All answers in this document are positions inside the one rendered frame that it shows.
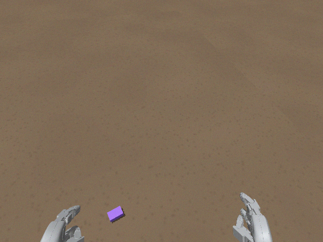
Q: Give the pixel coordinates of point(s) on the right robot hand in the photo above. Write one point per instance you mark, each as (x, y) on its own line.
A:
(259, 230)

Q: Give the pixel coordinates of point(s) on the left robot hand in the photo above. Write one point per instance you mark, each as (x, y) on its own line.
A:
(56, 230)

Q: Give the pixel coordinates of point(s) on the small box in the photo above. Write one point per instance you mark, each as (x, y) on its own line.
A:
(115, 214)

